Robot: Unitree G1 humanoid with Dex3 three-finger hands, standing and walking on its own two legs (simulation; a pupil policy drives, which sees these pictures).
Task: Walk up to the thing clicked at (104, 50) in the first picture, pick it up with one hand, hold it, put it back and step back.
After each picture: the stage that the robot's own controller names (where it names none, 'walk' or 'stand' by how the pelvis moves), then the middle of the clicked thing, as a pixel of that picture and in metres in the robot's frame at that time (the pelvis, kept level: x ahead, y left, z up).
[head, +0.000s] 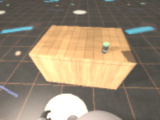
stand; (105, 47) +0.77 -0.15 -0.06
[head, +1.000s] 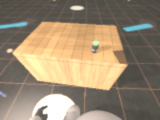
rise first; (95, 47) +0.70 -0.01 -0.03
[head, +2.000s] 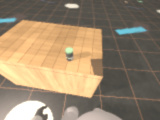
rise first; (69, 54) +0.55 +0.20 -0.03
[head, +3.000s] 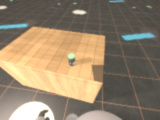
stand; (71, 59) +0.55 +0.19 -0.06
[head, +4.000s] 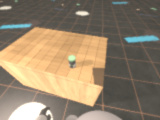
stand; (72, 62) +0.52 +0.18 -0.06
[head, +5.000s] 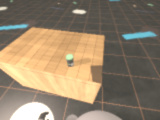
stand; (70, 60) +0.53 +0.20 -0.07
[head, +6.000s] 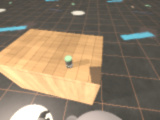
stand; (68, 62) +0.52 +0.21 -0.07
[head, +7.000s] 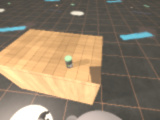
rise first; (68, 62) +0.52 +0.21 -0.07
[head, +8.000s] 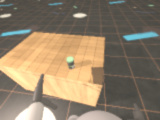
rise first; (70, 63) +0.51 +0.22 -0.06
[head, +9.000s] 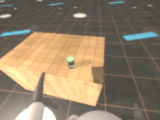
go down; (71, 62) +0.52 +0.22 -0.06
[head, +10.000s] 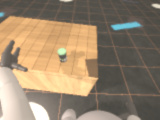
go down; (62, 55) +0.53 +0.20 -0.04
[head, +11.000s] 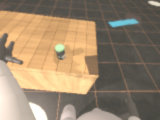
go down; (60, 52) +0.53 +0.21 -0.01
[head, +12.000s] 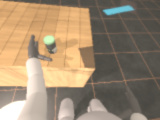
close in; (51, 45) +0.53 +0.23 +0.03
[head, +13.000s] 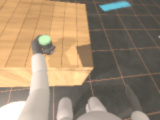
close; (47, 45) +0.52 +0.22 +0.04
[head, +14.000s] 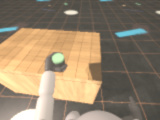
lift; (59, 63) +0.36 +0.20 +0.13
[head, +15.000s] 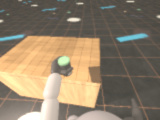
hold; (65, 66) +0.33 +0.17 +0.14
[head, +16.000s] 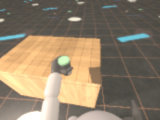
hold; (65, 66) +0.34 +0.17 +0.14
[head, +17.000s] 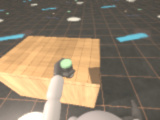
crouch; (67, 69) +0.33 +0.16 +0.12
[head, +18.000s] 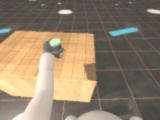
crouch; (57, 48) +0.46 +0.21 +0.16
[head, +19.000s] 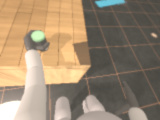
lower; (41, 42) +0.53 +0.24 +0.03
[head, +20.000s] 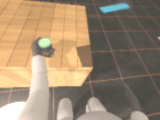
lower; (47, 48) +0.50 +0.22 +0.04
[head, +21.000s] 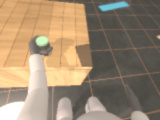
lower; (44, 46) +0.51 +0.23 +0.04
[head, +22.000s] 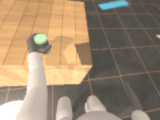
lower; (43, 44) +0.52 +0.24 +0.04
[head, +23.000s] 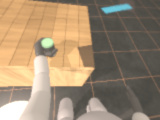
loosen; (49, 48) +0.50 +0.22 +0.04
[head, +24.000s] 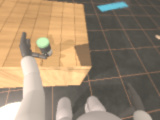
withdraw; (45, 47) +0.50 +0.23 +0.04
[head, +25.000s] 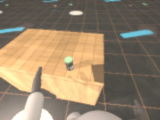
sink last; (69, 63) +0.47 +0.21 -0.02
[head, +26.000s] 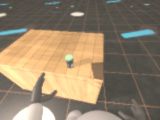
stand; (69, 61) +0.50 +0.22 -0.02
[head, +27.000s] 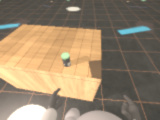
stand; (66, 60) +0.49 +0.22 +0.00
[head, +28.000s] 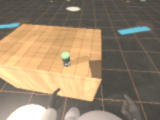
stand; (66, 59) +0.49 +0.22 +0.00
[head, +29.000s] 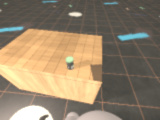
stand; (70, 63) +0.50 +0.20 -0.05
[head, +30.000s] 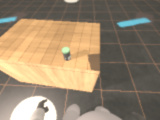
walk; (66, 54) +0.54 +0.22 -0.04
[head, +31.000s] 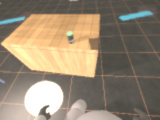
walk; (70, 37) +0.77 +0.26 -0.05
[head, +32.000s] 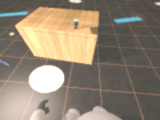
stand; (76, 24) +1.11 +0.21 -0.04
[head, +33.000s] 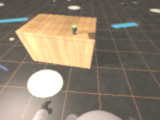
stand; (74, 30) +1.10 +0.25 -0.06
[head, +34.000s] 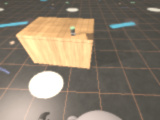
stand; (72, 31) +1.12 +0.27 -0.07
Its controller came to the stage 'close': yes
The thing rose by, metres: 0.22
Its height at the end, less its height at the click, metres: +0.00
